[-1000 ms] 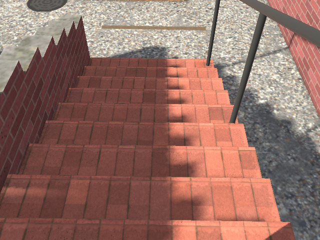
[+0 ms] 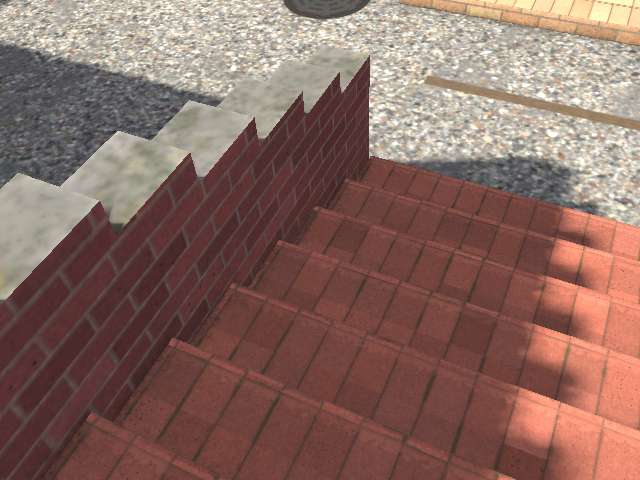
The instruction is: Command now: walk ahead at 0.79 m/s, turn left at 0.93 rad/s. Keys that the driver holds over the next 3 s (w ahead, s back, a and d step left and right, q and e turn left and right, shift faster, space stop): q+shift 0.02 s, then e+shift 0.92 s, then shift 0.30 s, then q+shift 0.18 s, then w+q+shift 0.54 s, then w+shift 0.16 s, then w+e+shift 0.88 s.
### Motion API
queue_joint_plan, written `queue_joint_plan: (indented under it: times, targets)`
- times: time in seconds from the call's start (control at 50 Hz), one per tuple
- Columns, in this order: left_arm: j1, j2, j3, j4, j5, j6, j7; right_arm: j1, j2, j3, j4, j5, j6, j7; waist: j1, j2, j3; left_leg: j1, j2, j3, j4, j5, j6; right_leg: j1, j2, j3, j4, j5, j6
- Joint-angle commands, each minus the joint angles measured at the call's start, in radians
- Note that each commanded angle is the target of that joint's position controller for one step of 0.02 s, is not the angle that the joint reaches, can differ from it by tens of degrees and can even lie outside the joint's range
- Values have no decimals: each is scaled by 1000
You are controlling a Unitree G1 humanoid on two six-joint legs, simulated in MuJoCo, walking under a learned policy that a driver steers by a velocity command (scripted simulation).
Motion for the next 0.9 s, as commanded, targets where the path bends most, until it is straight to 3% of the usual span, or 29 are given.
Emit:
queue_joint_plan:
  times: [0.02, 0.08, 0.1, 0.12, 0.14, 0.16, 0.18, 0.2, 0.22, 0.24, 0.26, 0.28, 0.32, 0.38, 0.4, 0.42, 0.44, 0.46, 0.52, 0.6, 0.64, 0.68, 0.76, 0.8, 0.82, 0.84, 0.86, 0.88, 0.9]
  targets:
    - [139, 90, 18, -50, -16, 7, 9, -171, -84, -14, -115, 49, -66, -14, 129, -72, -7, -467, 145, -303, -213, 438, 112, 403, 74, -118, -402, 633, -23]
    - [228, -18, -17, -42, -40, -4, -4, -99, -111, -17, -63, 59, -58, -10, 129, -26, -107, -442, 103, -166, -28, 344, 27, 719, 179, -240, -537, 881, -21]
    - [418, -8, -32, 25, 73, 14, -36, -113, -134, 12, -115, -118, -147, 76, 244, -51, 126, -724, -30, -147, 213, 341, -60, 946, 103, -151, -480, 696, -1]
    - [858, 83, 17, 138, 78, 19, -42, -344, -210, -35, -204, -97, -179, 103, 502, -175, 90, -682, -78, -159, 552, 379, -69, 1037, 166, -276, -574, 666, -22]
    - [1125, 154, 39, 281, 108, 7, -53, -330, -101, -13, -229, -69, -196, 141, 511, -341, 59, -603, -125, -220, 941, -84, -84, 1003, -3, -73, -784, 730, -134]
    - [802, 234, 35, 150, 76, -19, -60, 21, 91, 26, -171, -24, -183, 168, 167, -111, -71, -723, -73, -298, 924, -115, -92, 1086, -214, 222, -591, 1198, -373]
    - [443, 276, 64, 32, -9, -27, -48, 54, 39, 14, -162, 102, -108, 30, 43, -151, -137, -756, -28, -132, 1024, -91, -110, 970, -313, 469, -645, 1204, -368]
    - [268, 227, 18, -12, 14, -39, -69, 87, -44, 25, -238, -42, -102, 91, 30, -129, -169, -895, 86, -213, 1146, -117, -162, 900, -318, 530, -648, 867, -560]
    - [299, 93, -6, 27, 4, -28, -57, -58, -74, 1, -215, -59, -68, 78, 49, 121, -41, -861, 154, -120, 1012, 17, -149, 662, -166, 413, -750, 739, -451]
    - [9, 37, -44, -93, -18, -36, -49, -3, -37, 35, -267, -82, -53, 49, -59, -129, -149, -756, 282, -267, 679, 190, -225, 513, -229, 530, -808, 694, -467]
    - [-21, -56, -73, -88, -12, -44, -27, -50, -16, 55, -261, -81, -39, 34, -54, -68, -17, -712, 349, -259, 518, 212, -269, 274, -170, 533, -814, 684, -470]
    - [29, -19, -73, -80, -35, -73, -4, -146, 8, 72, -322, -83, -48, 21, -40, 52, -157, -412, 346, -189, 290, 328, -300, 111, -23, 336, -784, 589, -377]
    - [-25, 204, -20, -72, -3, -93, -11, -66, 13, 78, -297, -44, -40, 34, -135, -41, -131, 121, 296, 6, 152, 367, -301, -319, 146, 136, -760, 424, -272]
    - [-2, 212, -8, -159, -12, -94, -5, 160, -114, 30, -215, -36, -60, 32, -138, 34, -151, 274, 179, 59, 78, 359, -249, -210, 130, 186, -506, 651, -268]
    - [2, 195, -10, -180, -15, -102, -18, 228, -177, 6, -208, -32, -71, 21, -169, 73, -164, 398, 157, 27, -105, 474, -158, -178, 152, 170, -359, 770, -235]
    - [216, 2, -48, -181, -9, -109, -44, 234, -284, -13, -238, -5, -73, 11, -69, 250, -473, 696, 522, -362, -180, 1138, 226, -198, 223, 59, -54, 296, -112]
    - [275, 19, -52, -190, -23, -88, -52, 100, -277, -22, -296, -46, -74, 35, -58, 258, -441, 581, 742, -705, -305, 1181, 412, -364, 226, 1, 242, -332, -56]
    - [173, 90, -30, -201, -10, -57, -43, 44, -208, -8, -277, -47, -92, 25, -58, 2, -225, 344, 740, -687, -333, 991, 336, -433, 142, 24, 315, -264, -38]
    - [123, 23, -47, -210, 78, -3, -21, -180, 47, 81, -310, -4, -101, -37, 31, 39, -138, 61, 562, -277, -361, 636, 96, -216, 6, -36, 85, 54, 2]
    - [23, 56, -41, -252, 50, 8, -118, -108, -119, 38, -280, -34, -120, -122, -7, -15, -85, -12, 460, 16, -321, 408, -44, -106, -50, -138, -282, 490, -38]
    - [-52, 82, -21, -245, 32, 12, -154, -20, -111, 50, -237, -55, -110, -100, -66, 44, -36, -130, 455, 68, -318, 188, -81, 95, -16, -200, -517, 661, -47]
    - [-60, 116, 4, -258, 33, 18, -148, 13, -151, 36, -202, -80, -106, -60, -58, 67, 0, -141, 548, 21, -300, 61, -92, 177, -1, -188, -566, 628, -51]
    - [-97, 153, 34, -257, 42, 27, -93, 29, -201, 17, -119, -32, -99, -42, -69, 52, 54, 71, 634, -26, -219, -59, -158, 170, 3, -182, -782, 520, -121]
    - [131, 257, 96, -194, 11, -9, -64, -41, -195, 23, -104, -59, -86, -16, 53, -32, -40, -12, 512, 115, 75, 8, -208, 558, 78, -238, -852, 652, -203]
    - [281, 391, 135, -150, 10, -25, -46, 12, -70, 52, -148, -69, -79, 0, 47, -233, -267, -186, 347, 202, 408, -247, -281, 980, 2, -91, -691, 1025, -330]
    - [360, 438, 134, -176, 17, -28, -51, 46, -15, 72, -220, -32, -82, 14, 31, -305, -477, -353, 259, 114, 709, -321, -305, 1230, -149, 183, -602, 1198, -458]
    - [397, 368, 121, -170, 31, -35, -68, -73, -96, 61, -242, 17, -99, 20, 124, -244, -353, -549, 236, 22, 893, -327, -300, 1183, -189, 247, -633, 1240, -450]
    - [334, 341, 110, -188, -5, -49, -85, -197, -130, 57, -326, 42, -122, 11, 137, -260, -237, -758, 244, -34, 913, -301, -290, 1049, -245, 355, -721, 946, -458]
    - [271, 280, 86, -188, -28, -55, -98, -232, -175, 47, -318, 17, -125, -11, 103, -153, -139, -769, 298, -69, 913, -256, -282, 848, -260, 373, -734, 758, -433]
Next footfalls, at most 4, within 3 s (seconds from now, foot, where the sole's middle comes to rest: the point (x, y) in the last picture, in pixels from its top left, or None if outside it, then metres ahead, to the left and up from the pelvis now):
0.14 right None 0.26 -0.16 -0.83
0.40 left None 0.37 0.08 -0.83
0.80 right None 0.45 -0.27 -0.94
1.26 left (393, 472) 0.57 -0.09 -0.94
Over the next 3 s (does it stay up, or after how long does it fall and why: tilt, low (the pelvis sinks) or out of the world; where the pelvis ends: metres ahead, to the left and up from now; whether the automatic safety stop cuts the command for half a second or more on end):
stays up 1.50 -0.30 -0.53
